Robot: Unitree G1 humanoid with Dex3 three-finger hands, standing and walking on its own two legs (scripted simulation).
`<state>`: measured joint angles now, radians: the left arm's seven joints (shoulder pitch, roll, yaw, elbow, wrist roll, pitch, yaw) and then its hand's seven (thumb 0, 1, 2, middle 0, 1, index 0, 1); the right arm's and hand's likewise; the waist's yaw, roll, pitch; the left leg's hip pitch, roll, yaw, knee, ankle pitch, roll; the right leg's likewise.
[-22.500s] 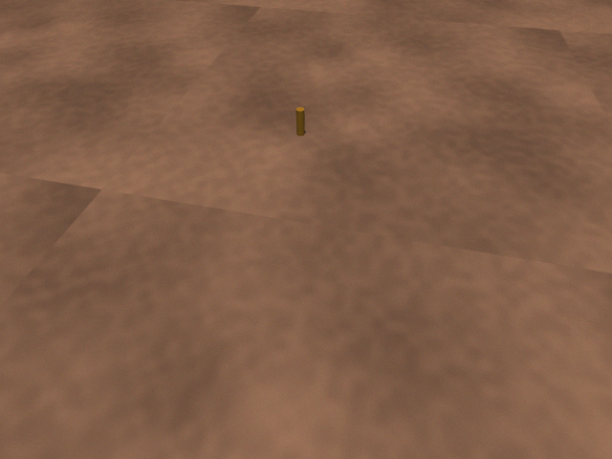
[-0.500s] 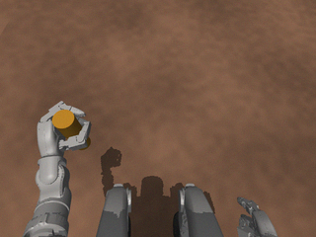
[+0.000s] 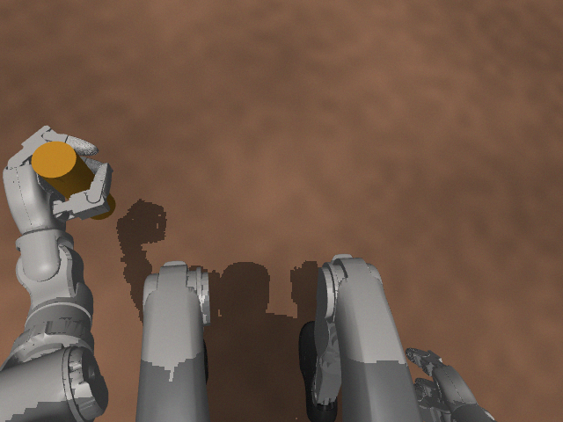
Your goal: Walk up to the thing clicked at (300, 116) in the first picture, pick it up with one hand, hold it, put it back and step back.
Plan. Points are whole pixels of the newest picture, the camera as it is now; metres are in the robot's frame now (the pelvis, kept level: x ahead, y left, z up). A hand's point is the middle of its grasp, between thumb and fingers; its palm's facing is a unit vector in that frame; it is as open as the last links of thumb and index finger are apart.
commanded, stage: crouch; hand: left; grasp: from the side
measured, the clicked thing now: (80, 186) +0.43 +0.26 -0.06
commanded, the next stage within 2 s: lower in 0.76 s
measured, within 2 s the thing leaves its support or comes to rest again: neither
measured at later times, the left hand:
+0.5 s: hand (103, 193) +0.45 +0.26 -0.13, palm faces +0.24 -0.97 -0.01, open 6.0 cm
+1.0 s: hand (112, 203) +0.45 +0.26 -0.19, palm faces +0.24 -0.97 +0.00, open 6.0 cm
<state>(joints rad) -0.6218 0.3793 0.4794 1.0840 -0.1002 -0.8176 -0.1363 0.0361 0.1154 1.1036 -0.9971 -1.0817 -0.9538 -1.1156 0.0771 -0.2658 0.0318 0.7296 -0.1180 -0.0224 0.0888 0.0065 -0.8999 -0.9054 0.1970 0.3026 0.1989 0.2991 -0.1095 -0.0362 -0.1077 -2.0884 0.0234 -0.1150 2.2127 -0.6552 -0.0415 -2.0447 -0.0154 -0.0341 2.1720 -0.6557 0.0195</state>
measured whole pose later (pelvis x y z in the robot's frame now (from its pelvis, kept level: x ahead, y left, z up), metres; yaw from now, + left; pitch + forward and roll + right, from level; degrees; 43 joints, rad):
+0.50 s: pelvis +0.00 +0.01 -0.07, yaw -4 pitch +27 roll -8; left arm -0.63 0.49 0.55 1.12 -0.10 -0.83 -0.18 0.04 0.11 1.10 -0.99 -1.09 -0.95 -1.12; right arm 0.04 -0.30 0.12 0.72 -0.17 0.00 0.11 0.00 -0.90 -0.90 0.20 0.30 0.20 0.30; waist -0.16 -0.06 0.00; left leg -2.26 0.01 -0.18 2.46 -0.68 -0.04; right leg -2.18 0.01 -0.07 2.37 -0.66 0.04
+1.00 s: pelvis +0.00 +0.01 -0.09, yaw -6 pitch +22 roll -10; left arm -0.61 0.57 0.55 1.18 -0.12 -0.88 -0.16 0.04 0.11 1.11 -0.99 -1.09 -0.95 -1.12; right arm -0.02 -0.33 0.22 0.68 -0.21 0.03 0.14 0.00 -0.91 -0.90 0.20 0.30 0.20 0.30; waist -0.19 -0.11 0.09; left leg -2.28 0.00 -0.24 2.56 -0.69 -0.04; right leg -2.18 0.02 -0.11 2.43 -0.65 0.06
